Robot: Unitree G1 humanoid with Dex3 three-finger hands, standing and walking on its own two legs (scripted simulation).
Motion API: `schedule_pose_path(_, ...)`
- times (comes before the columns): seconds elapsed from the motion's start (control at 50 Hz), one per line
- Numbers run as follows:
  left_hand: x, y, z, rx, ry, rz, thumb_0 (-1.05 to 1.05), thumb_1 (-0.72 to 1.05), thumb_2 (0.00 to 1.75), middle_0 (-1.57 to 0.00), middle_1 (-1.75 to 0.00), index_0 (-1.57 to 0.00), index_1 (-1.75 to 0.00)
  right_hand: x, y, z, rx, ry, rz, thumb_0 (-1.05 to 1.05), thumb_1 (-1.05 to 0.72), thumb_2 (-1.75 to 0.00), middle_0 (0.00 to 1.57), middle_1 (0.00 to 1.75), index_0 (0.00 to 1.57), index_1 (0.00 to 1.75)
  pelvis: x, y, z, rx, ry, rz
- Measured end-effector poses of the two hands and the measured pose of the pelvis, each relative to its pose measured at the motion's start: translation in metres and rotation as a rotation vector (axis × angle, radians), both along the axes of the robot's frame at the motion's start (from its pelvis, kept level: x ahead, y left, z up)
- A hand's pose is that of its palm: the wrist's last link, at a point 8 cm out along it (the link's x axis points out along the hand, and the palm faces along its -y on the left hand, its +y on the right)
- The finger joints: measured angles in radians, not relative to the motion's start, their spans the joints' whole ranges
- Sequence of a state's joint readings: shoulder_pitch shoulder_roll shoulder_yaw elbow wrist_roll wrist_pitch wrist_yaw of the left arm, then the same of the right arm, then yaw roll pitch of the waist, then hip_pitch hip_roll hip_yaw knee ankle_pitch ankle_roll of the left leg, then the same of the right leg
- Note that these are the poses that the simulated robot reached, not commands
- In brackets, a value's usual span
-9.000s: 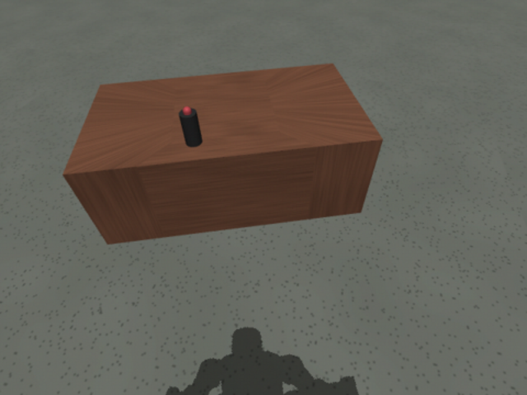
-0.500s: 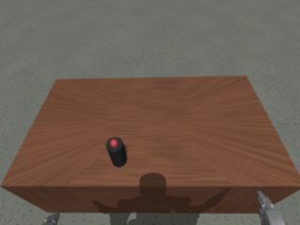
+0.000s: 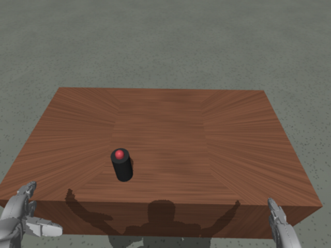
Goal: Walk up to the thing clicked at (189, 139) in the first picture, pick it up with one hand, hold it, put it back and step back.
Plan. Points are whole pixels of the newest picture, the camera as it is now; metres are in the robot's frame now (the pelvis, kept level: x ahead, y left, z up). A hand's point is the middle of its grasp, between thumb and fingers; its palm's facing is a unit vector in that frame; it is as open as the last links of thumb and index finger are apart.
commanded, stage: go down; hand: left
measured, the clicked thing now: (122, 163) +0.50 +0.16 -0.21
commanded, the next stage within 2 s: approach in 1.40 s
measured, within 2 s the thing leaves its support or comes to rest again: neither
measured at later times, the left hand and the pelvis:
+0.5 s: hand (39, 168) +0.36 +0.32 +0.02, palm faces +0.13 -0.99 -0.12, open 17.4 cm; pelvis -0.01 +0.01 -0.01, yaw -2 degrees
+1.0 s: hand (37, 147) +0.41 +0.34 +0.04, palm faces +0.12 -0.99 -0.07, open 17.6 cm; pelvis +0.00 +0.01 -0.02, yaw -2 degrees
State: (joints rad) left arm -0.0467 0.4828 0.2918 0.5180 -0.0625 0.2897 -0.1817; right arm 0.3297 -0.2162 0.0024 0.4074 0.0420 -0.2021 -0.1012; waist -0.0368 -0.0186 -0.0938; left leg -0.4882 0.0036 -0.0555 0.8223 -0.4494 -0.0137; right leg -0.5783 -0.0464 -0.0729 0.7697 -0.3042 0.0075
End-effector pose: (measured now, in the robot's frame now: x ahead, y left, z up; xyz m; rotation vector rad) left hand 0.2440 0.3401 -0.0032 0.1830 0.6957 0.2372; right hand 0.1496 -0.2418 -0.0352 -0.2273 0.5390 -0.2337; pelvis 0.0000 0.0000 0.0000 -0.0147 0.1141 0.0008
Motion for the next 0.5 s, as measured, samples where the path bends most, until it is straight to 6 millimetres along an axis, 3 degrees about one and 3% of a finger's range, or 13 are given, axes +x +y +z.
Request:
schedule_pose_path(0.12, 0.043, 0.010, 0.020, -0.043, -0.074, -0.059, -0.01, -0.58, 0.07, -0.07, -0.04, -0.07, -0.05, -0.024, -0.005, -0.005, -0.005, 0.040, -0.026, -0.01, 0.55, -0.04, 0.06, 0.05, 0.06, 0.05, -0.004, 0.005, 0.000, 0.000, 0.016, -0.023)
schedule_pose_path(0.24, 0.065, 0.017, 0.020, -0.085, -0.117, -0.075, -0.01, -0.58, 0.06, -0.06, -0.04, -0.07, -0.05, -0.040, -0.012, -0.012, -0.013, 0.090, -0.054, -0.01, 0.55, -0.04, 0.06, 0.05, 0.06, 0.05, -0.006, 0.009, -0.002, 0.002, 0.045, -0.042)
schedule_pose_path(0.38, 0.077, 0.024, 0.018, -0.100, -0.195, -0.073, -0.01, -0.57, 0.06, -0.06, -0.04, -0.07, -0.05, -0.036, -0.017, -0.014, -0.044, 0.122, -0.056, -0.01, 0.55, -0.04, 0.06, 0.05, 0.06, 0.05, -0.007, 0.011, -0.005, 0.000, 0.067, -0.042)
schedule_pose_path(0.5, 0.092, 0.033, 0.033, -0.091, -0.283, -0.081, -0.01, -0.55, 0.07, -0.05, -0.04, -0.06, -0.04, -0.025, -0.014, -0.014, -0.053, 0.128, -0.035, -0.01, 0.55, -0.04, 0.06, 0.05, 0.06, 0.05, -0.007, 0.010, -0.007, -0.004, 0.081, -0.033)
